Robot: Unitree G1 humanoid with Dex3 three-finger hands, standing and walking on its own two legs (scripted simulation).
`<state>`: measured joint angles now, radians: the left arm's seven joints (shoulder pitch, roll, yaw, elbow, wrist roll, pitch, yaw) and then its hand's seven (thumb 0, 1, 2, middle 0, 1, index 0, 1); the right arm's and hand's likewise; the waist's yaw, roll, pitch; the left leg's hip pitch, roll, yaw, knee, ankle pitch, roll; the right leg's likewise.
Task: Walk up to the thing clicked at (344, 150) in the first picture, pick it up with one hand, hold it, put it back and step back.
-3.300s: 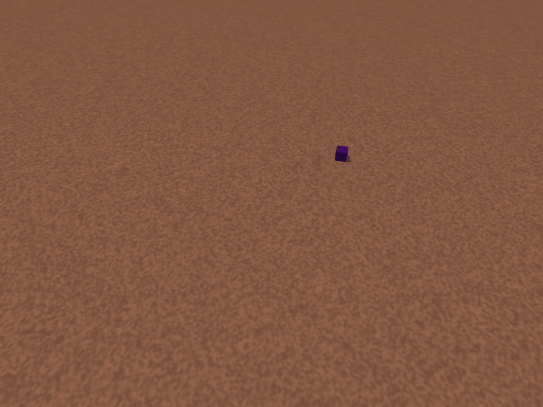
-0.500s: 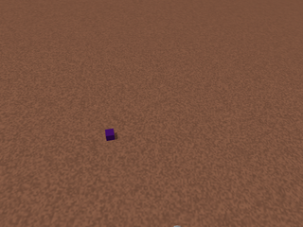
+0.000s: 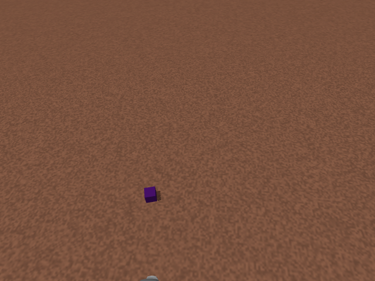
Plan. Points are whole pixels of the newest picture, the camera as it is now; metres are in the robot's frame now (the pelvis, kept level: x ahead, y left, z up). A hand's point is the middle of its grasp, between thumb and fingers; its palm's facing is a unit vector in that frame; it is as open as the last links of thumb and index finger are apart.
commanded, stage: walk up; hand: left
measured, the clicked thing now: (150, 194) +0.74 +0.27 -0.74
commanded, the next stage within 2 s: none
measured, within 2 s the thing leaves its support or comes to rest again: neither
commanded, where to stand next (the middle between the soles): +0.33 +0.04 m, yaw -1 degrees
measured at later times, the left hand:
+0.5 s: hand (73, 254) +0.23 +0.31 -0.14, palm faces -0.07 -0.92 -0.39, open 7.4 cm
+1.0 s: hand (90, 219) +0.33 +0.30 -0.17, palm faces -0.01 -0.94 -0.35, open 7.4 cm
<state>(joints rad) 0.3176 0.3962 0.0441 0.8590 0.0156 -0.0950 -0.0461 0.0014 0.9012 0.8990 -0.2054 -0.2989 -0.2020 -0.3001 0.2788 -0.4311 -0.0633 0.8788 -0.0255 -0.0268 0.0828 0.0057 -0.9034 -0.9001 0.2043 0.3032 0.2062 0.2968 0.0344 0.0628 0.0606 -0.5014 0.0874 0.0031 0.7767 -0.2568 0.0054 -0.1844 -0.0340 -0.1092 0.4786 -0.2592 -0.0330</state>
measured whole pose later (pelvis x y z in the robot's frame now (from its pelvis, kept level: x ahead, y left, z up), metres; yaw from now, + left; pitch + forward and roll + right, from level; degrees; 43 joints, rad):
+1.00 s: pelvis +0.26 +0.04 -0.01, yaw +1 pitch -2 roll -1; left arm 0.17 0.38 0.00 1.01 -0.01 -0.02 -0.01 0.00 0.91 0.90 -0.20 -0.30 -0.20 -0.30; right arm 0.18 -0.37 -0.01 1.01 -0.01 0.00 0.02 0.01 -0.90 -0.90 0.21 0.30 0.21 0.30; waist 0.01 0.00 0.07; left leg -0.34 0.04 0.02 0.65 -0.27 -0.01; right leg -0.30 -0.05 -0.04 0.62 -0.28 0.02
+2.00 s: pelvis +0.29 +0.04 +0.01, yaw +1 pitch -2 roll +0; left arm 0.07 0.34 0.01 1.17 0.01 -0.01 -0.01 0.00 0.91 0.90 -0.20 -0.30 -0.20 -0.30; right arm 0.09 -0.35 -0.01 1.18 -0.01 0.00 0.02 0.01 -0.90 -0.90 0.21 0.30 0.21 0.30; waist -0.01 0.01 0.05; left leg -0.16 0.03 0.02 0.33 -0.14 -0.02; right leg -0.13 -0.05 -0.04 0.32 -0.17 0.03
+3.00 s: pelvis +0.31 +0.04 +0.01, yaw +1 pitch -2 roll +0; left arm 0.10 0.35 0.01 1.14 0.01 -0.01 -0.01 0.00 0.91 0.90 -0.20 -0.30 -0.20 -0.30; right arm 0.09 -0.35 0.00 1.13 -0.01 0.00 0.01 0.00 -0.90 -0.90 0.21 0.30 0.21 0.30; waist 0.00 0.01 0.05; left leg -0.12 0.03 0.02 0.32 -0.17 -0.02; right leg -0.08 -0.05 -0.05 0.31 -0.19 0.03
